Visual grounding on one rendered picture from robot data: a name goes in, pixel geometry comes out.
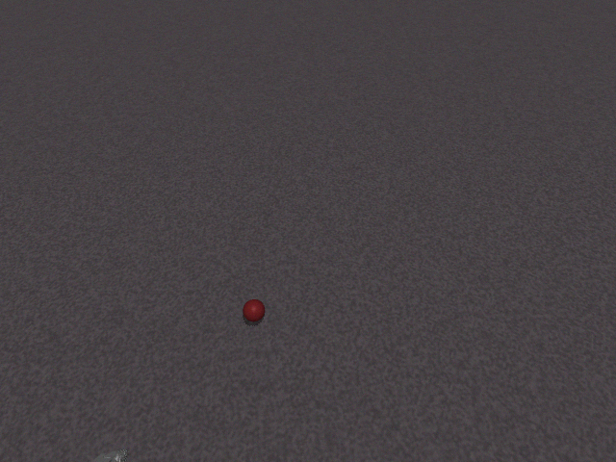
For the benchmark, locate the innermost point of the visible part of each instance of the ball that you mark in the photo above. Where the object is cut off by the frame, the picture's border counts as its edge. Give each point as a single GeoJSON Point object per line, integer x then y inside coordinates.
{"type": "Point", "coordinates": [254, 310]}

